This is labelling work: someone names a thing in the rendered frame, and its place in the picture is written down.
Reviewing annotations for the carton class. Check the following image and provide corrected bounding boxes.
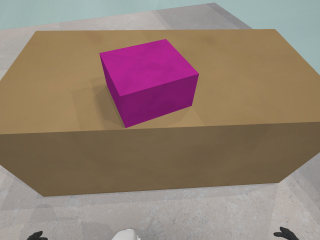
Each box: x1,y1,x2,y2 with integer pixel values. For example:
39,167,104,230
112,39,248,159
99,39,199,128

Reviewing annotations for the pedestal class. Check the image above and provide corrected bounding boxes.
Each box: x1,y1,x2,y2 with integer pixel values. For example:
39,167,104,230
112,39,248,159
0,29,320,197

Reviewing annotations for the right robot hand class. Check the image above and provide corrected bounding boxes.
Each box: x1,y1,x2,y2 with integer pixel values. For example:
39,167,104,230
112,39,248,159
273,226,299,240

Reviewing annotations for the left robot thigh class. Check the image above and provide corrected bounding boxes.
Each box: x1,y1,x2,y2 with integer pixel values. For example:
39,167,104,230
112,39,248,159
112,230,141,240

